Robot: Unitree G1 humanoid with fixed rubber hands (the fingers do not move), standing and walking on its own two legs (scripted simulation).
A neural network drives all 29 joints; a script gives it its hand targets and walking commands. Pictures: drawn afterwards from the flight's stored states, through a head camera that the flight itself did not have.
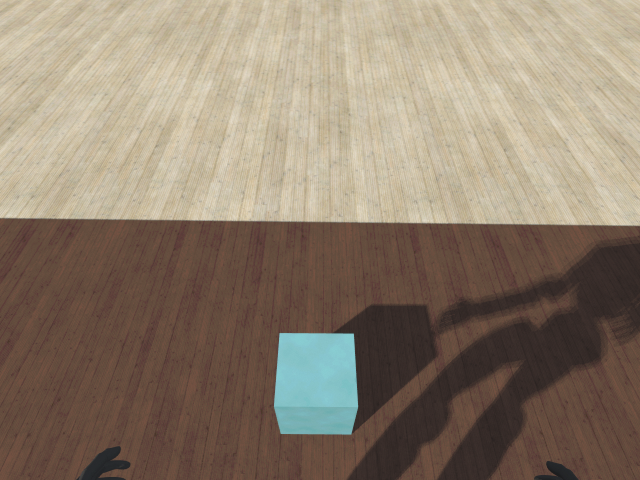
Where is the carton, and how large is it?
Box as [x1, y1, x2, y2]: [274, 333, 357, 433]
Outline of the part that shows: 280,333 274,399 274,408 280,432 351,433 357,409 353,334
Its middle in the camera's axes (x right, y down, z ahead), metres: -0.01 +0.42 +1.13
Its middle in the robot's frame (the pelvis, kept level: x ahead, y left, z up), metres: +0.47 +0.03 -0.66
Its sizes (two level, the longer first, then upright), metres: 0.210 0.200 0.250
